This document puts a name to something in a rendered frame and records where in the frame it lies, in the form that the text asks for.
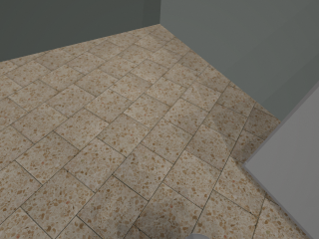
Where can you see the fridge door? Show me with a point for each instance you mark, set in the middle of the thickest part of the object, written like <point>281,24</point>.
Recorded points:
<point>288,165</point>

